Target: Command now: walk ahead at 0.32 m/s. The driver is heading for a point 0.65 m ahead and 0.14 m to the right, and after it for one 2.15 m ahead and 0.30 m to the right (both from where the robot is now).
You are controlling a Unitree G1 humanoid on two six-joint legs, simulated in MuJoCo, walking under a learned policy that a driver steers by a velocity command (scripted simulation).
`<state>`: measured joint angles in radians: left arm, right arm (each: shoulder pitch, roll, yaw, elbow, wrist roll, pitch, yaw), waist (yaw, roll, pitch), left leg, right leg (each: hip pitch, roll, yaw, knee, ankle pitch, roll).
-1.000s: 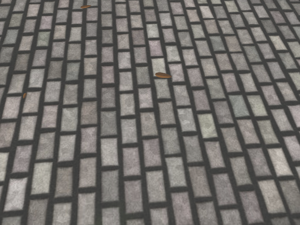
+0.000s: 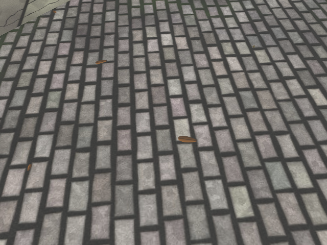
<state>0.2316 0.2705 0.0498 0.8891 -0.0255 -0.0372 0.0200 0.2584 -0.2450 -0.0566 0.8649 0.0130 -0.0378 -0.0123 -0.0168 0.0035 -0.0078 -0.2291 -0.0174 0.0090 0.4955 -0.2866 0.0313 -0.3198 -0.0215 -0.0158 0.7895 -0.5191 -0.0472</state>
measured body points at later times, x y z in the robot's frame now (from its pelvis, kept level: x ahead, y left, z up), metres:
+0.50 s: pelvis +0.18 -0.03 +0.00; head +0.22 -0.04 +0.45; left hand +0.11 +0.23 -0.13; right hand +0.43 -0.24 -0.09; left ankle +0.38 +0.12 -0.70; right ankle +0.03 -0.13 -0.74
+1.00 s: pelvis +0.47 +0.00 +0.00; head +0.49 -0.02 +0.45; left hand +0.67 +0.23 -0.10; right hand +0.46 -0.28 -0.14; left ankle +0.39 +0.10 -0.74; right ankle +0.65 -0.18 -0.69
